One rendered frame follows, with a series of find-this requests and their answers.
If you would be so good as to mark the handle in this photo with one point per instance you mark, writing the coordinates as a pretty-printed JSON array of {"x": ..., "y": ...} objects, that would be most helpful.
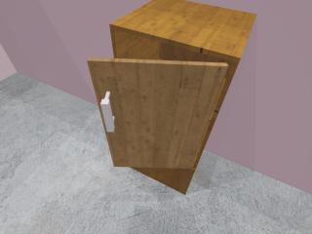
[{"x": 107, "y": 113}]

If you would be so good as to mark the cupboard door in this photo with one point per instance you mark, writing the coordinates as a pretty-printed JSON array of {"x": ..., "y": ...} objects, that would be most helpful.
[{"x": 161, "y": 108}]

